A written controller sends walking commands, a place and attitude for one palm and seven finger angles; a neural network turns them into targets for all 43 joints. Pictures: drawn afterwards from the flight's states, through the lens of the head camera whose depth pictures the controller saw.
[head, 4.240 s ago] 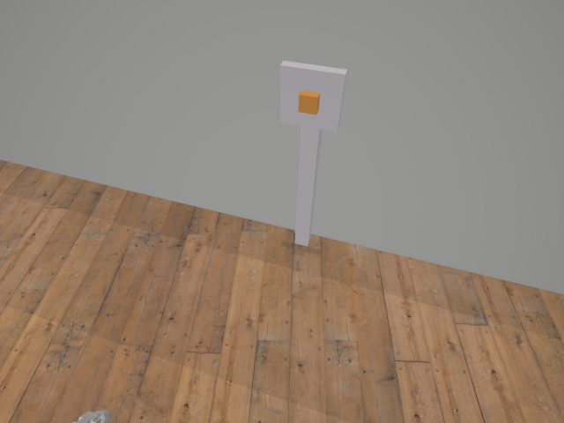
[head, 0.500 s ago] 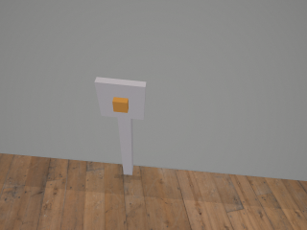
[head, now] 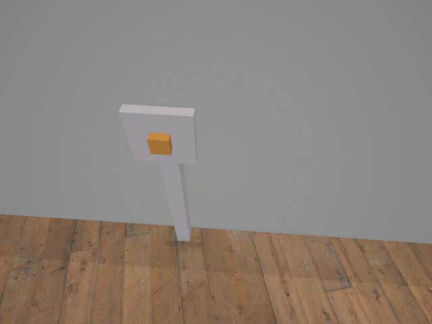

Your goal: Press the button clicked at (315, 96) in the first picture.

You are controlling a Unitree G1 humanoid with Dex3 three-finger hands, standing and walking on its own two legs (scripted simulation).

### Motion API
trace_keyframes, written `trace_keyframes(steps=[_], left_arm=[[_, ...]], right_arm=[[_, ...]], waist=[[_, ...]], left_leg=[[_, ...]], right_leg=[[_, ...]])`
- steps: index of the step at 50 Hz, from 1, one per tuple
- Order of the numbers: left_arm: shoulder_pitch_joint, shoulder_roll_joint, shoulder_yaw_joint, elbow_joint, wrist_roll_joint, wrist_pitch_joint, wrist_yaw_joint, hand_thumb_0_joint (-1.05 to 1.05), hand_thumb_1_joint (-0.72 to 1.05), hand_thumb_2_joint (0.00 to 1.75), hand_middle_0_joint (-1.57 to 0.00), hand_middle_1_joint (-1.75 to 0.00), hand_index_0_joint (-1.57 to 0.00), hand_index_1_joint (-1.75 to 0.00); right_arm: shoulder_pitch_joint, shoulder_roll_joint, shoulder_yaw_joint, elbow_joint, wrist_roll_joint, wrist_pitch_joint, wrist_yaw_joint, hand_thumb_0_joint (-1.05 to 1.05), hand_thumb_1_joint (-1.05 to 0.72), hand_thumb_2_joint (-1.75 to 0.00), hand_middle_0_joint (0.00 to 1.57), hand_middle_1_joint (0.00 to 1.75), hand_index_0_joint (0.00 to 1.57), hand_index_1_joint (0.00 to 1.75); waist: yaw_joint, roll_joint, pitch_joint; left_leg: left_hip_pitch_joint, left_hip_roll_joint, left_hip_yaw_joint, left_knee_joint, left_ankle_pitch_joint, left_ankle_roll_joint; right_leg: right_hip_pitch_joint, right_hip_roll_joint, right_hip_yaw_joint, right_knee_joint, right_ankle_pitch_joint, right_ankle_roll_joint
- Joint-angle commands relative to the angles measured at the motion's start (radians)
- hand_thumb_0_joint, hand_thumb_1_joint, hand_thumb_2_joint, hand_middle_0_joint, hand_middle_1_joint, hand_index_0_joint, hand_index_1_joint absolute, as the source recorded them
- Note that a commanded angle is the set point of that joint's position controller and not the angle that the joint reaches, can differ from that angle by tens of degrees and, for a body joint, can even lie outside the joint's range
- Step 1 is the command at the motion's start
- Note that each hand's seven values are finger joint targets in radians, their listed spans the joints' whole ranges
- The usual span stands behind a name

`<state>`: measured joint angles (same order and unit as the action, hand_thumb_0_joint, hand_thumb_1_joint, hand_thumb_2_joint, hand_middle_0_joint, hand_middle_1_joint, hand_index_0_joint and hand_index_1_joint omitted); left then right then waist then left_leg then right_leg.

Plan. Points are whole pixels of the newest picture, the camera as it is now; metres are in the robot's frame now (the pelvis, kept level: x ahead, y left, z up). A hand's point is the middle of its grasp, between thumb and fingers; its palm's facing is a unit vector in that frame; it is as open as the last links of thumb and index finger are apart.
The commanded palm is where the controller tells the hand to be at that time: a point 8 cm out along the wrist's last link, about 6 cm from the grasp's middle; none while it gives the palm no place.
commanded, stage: come to a stop and stand still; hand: left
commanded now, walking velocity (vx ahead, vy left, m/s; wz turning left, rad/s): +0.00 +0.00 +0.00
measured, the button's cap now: (160, 143) +0.53 +0.18 -0.03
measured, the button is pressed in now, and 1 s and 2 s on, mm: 0 0 0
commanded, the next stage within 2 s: look again from close up in 0.70 s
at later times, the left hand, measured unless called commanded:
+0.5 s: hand out of the picture -0.06 +0.15 -0.16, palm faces +0.01 -0.98 -0.18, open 7.4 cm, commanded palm none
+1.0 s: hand out of the picture -0.05 +0.17 -0.17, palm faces +0.00 -0.98 -0.18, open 7.4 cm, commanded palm none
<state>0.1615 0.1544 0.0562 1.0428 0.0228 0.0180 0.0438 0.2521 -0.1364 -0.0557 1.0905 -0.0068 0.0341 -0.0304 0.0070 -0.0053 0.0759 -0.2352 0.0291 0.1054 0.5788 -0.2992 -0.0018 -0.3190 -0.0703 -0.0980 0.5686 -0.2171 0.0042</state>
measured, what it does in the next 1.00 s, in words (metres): stands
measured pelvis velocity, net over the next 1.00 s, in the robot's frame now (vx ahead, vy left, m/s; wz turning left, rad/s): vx -0.05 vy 0.01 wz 0.00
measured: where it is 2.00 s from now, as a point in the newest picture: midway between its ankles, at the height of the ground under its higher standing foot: outside the picture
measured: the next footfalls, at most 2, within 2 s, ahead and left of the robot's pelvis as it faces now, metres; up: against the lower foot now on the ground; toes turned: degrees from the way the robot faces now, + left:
none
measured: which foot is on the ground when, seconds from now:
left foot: down 0.00-1.00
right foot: down 0.00-1.00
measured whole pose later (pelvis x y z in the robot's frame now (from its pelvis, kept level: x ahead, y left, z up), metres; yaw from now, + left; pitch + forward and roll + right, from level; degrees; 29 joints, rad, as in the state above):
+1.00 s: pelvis -0.05 +0.01 +0.00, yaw +0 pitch -1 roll -1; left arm 0.32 0.12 -0.01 1.09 0.02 -0.01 0.04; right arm 0.37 -0.12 0.00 1.07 -0.02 0.01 -0.01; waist -0.03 0.03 0.00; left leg -0.33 0.02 0.09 0.59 -0.25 0.04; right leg -0.27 -0.02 -0.07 0.57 -0.29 -0.01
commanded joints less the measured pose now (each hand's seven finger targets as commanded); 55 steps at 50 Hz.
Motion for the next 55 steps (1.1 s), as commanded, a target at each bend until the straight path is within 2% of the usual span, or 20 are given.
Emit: trace_keyframes(steps=[1, 4, 7, 9, 10, 11, 12, 13, 14, 15, 19, 27, 39, 40, 41, 42, 44, 48, 51, 55], left_arm=[[0.02, 0.07, 0.017, -0.06, -0.001, 0.02, 0.002, 0.0, 0.9, 0.9, -0.2, -0.3, -0.2, -0.3], [0.082, 0.054, 0.01, -0.029, 0.002, 0.019, -0.004, 0.0, 0.9, 0.9, -0.2, -0.3, -0.2, -0.3], [0.103, 0.035, -0.008, -0.018, 0.001, 0.008, -0.007, 0.0, 0.9, 0.9, -0.2, -0.3, -0.2, -0.3], [0.127, 0.035, -0.017, -0.003, -0.001, -0.005, -0.006, 0.0, 0.9, 0.9, -0.2, -0.3, -0.2, -0.3], [0.161, 0.047, -0.019, 0.013, -0.002, -0.014, -0.003, 0.0, 0.9, 0.9, -0.2, -0.3, -0.2, -0.3], [0.152, 0.081, -0.021, 0.021, -0.001, -0.025, 0.001, 0.0, 0.9, 0.9, -0.2, -0.3, -0.2, -0.3], [0.134, 0.102, -0.024, 0.02, -0.005, -0.029, 0.0, 0.0, 0.9, 0.9, -0.2, -0.3, -0.2, -0.3], [0.121, 0.108, -0.026, 0.022, -0.004, -0.031, -0.002, 0.0, 0.9, 0.9, -0.2, -0.3, -0.2, -0.3], [0.122, 0.104, -0.027, 0.028, -0.005, -0.035, -0.003, 0.0, 0.9, 0.9, -0.2, -0.3, -0.2, -0.3], [0.116, 0.095, -0.032, 0.033, -0.007, -0.034, -0.003, 0.0, 0.9, 0.9, -0.2, -0.3, -0.2, -0.3], [0.141, 0.089, -0.039, 0.048, -0.007, -0.029, -0.004, 0.0, 0.9, 0.9, -0.2, -0.3, -0.2, -0.3], [0.207, 0.069, -0.037, 0.066, -0.009, -0.029, -0.004, 0.0, 0.9, 0.9, -0.2, -0.3, -0.2, -0.3], [0.25, 0.033, -0.038, 0.08, -0.01, -0.034, -0.001, 0.0, 0.9, 0.9, -0.2, -0.3, -0.2, -0.3], [0.284, 0.066, -0.056, 0.086, 0.01, -0.05, 0.029, 0.0, 0.9, 0.9, -0.2, -0.3, -0.2, -0.3], [0.226, 0.118, -0.043, 0.03, 0.001, -0.057, 0.019, 0.0, 0.9, 0.9, -0.2, -0.3, -0.2, -0.3], [0.179, 0.125, -0.034, 0.002, -0.001, -0.057, 0.015, 0.0, 0.9, 0.9, -0.2, -0.3, -0.2, -0.3], [0.149, 0.106, -0.034, -0.019, -0.004, -0.061, 0.009, 0.0, 0.9, 0.9, -0.2, -0.3, -0.2, -0.3], [0.206, 0.053, -0.041, -0.014, -0.002, -0.041, 0.003, 0.0, 0.9, 0.9, -0.2, -0.3, -0.2, -0.3], [0.232, 0.035, -0.047, -0.006, -0.002, -0.042, -0.002, 0.0, 0.9, 0.9, -0.2, -0.3, -0.2, -0.3], [0.22, 0.052, -0.049, -0.011, -0.005, -0.049, -0.003, 0.0, 0.9, 0.9, -0.2, -0.3, -0.2, -0.3]], right_arm=[[0.052, -0.118, -0.015, -0.051, -0.016, -0.032, -0.004, 0.0, -0.9, -0.9, 0.2, 0.3, 0.2, 0.3], [-0.023, -0.116, -0.006, -0.068, -0.019, -0.04, -0.014, 0.0, -0.9, -0.9, 0.2, 0.3, 0.2, 0.3], [-0.01, -0.124, -0.007, -0.054, -0.018, -0.043, -0.011, 0.0, -0.9, -0.9, 0.2, 0.3, 0.2, 0.3], [0.015, -0.126, -0.007, -0.036, -0.011, -0.047, -0.01, 0.0, -0.9, -0.9, 0.2, 0.3, 0.2, 0.3], [0.022, -0.119, -0.005, -0.029, -0.004, -0.051, -0.008, 0.0, -0.9, -0.9, 0.2, 0.3, 0.2, 0.3], [0.039, -0.093, -0.003, -0.028, 0.004, -0.052, -0.005, 0.0, -0.9, -0.9, 0.2, 0.3, 0.2, 0.3], [0.04, -0.083, 0.003, -0.029, 0.007, -0.051, 0.0, 0.0, -0.9, -0.9, 0.2, 0.3, 0.2, 0.3], [0.037, -0.082, 0.005, -0.022, 0.005, -0.048, 0.004, 0.0, -0.9, -0.9, 0.2, 0.3, 0.2, 0.3], [0.03, -0.086, 0.006, -0.015, 0.0, -0.042, 0.003, 0.0, -0.9, -0.9, 0.2, 0.3, 0.2, 0.3], [0.034, -0.093, 0.009, -0.008, -0.001, -0.04, 0.003, 0.0, -0.9, -0.9, 0.2, 0.3, 0.2, 0.3], [0.047, -0.093, 0.019, 0.017, -0.002, -0.037, 0.007, 0.0, -0.9, -0.9, 0.2, 0.3, 0.2, 0.3], [0.099, -0.073, 0.025, 0.044, -0.007, -0.035, 0.005, 0.0, -0.9, -0.9, 0.2, 0.3, 0.2, 0.3], [0.165, -0.043, 0.027, 0.067, -0.007, -0.046, -0.002, 0.0, -0.9, -0.9, 0.2, 0.3, 0.2, 0.3], [0.027, -0.089, 0.036, -0.018, -0.01, -0.055, 0.017, 0.0, -0.9, -0.9, 0.2, 0.3, 0.2, 0.3], [0.104, -0.036, 0.037, -0.041, -0.011, -0.039, 0.024, 0.0, -0.9, -0.9, 0.2, 0.3, 0.2, 0.3], [0.168, -0.045, 0.033, -0.031, -0.016, -0.034, 0.028, 0.0, -0.9, -0.9, 0.2, 0.3, 0.2, 0.3], [0.205, -0.028, 0.038, -0.037, -0.019, -0.038, 0.03, 0.0, -0.9, -0.9, 0.2, 0.3, 0.2, 0.3], [0.151, -0.077, 0.036, -0.072, -0.021, -0.048, 0.02, 0.0, -0.9, -0.9, 0.2, 0.3, 0.2, 0.3], [0.115, -0.097, 0.034, -0.083, -0.016, -0.055, 0.017, 0.0, -0.9, -0.9, 0.2, 0.3, 0.2, 0.3], [0.105, -0.102, 0.04, -0.068, -0.013, -0.063, 0.016, 0.0, -0.9, -0.9, 0.2, 0.3, 0.2, 0.3]], waist=[[-0.008, 0.267, 0.003], [0.026, 0.162, -0.013], [0.014, 0.134, -0.051], [0.014, 0.09, -0.08], [0.021, 0.066, -0.093], [-0.006, 0.0, -0.089], [-0.022, -0.008, -0.075], [-0.027, -0.001, -0.072], [-0.026, -0.077, -0.074], [-0.031, -0.093, -0.058], [-0.026, -0.051, 0.025], [-0.018, -0.01, 0.032], [-0.009, 0.01, 0.033], [0.032, 0.017, 0.101], [-0.038, -0.018, -0.005], [-0.066, -0.034, -0.043], [-0.074, 0.023, -0.042], [-0.02, 0.1, 0.04], [0.003, 0.026, 0.035], [-0.002, -0.001, 0.012]], left_leg=[[-0.099, 0.26, -0.295, -0.385, 0.169, 0.102], [-0.077, 0.247, -0.241, -0.347, 0.234, 0.156], [0.043, 0.222, -0.19, -0.303, 0.307, 0.151], [0.09, 0.198, -0.166, -0.24, 0.39, 0.126], [0.085, 0.163, -0.141, -0.195, 0.367, 0.091], [0.053, 0.118, -0.115, -0.177, 0.287, 0.045], [0.066, 0.089, -0.098, -0.203, 0.198, 0.019], [0.084, 0.083, -0.096, -0.216, 0.203, 0.011], [0.116, 0.083, -0.084, -0.204, 0.177, 0.005], [0.125, 0.084, -0.083, -0.217, 0.142, 0.005], [0.09, 0.083, -0.089, -0.267, 0.046, 0.008], [0.051, 0.077, -0.09, -0.275, -0.015, 0.009], [0.001, 0.088, -0.11, -0.288, -0.027, 0.013], [-0.113, 0.081, -0.054, -0.066, 0.008, -0.023], [-0.048, 0.029, -0.067, -0.02, -0.062, -0.012], [-0.011, 0.023, -0.056, 0.024, -0.052, 0.0], [0.021, 0.022, -0.074, -0.016, -0.007, 0.004], [-0.172, 0.089, -0.206, -0.232, -0.19, 0.046], [-0.2, 0.1, -0.226, -0.285, -0.21, 0.059], [-0.126, 0.087, -0.193, -0.263, -0.083, 0.055]], right_leg=[[-0.003, 0.021, 0.033, 0.137, -0.166, 0.001], [-0.025, 0.013, 0.097, 0.303, -0.229, -0.011], [-0.016, 0.005, 0.066, 0.155, -0.204, 0.004], [0.061, 0.006, 0.06, -0.059, -0.086, 0.012], [0.117, -0.004, 0.087, -0.183, 0.047, 0.008], [0.145, -0.06, 0.17, -0.222, 0.149, -0.015], [0.114, -0.105, 0.195, -0.222, 0.178, -0.035], [0.095, -0.1, 0.188, -0.211, 0.186, -0.04], [0.063, -0.085, 0.193, -0.224, 0.137, -0.041], [0.034, -0.081, 0.19, -0.248, 0.06, -0.039], [-0.015, -0.054, 0.191, -0.301, -0.137, -0.03], [-0.028, -0.041, 0.19, -0.314, -0.209, -0.03], [0.004, -0.031, 0.162, -0.278, -0.147, -0.034], [0.0, -0.073, 0.173, -0.262, 0.013, -0.038], [-0.052, -0.121, 0.25, -0.316, -0.322, -0.075], [-0.109, -0.122, 0.232, -0.302, -0.411, -0.09], [-0.149, -0.093, 0.185, -0.238, -0.347, -0.093], [-0.03, 0.008, 0.102, -0.105, -0.25, -0.058], [0.049, 0.014, 0.093, -0.088, -0.144, -0.049], [0.065, -0.01, 0.112, -0.123, -0.061, -0.046]])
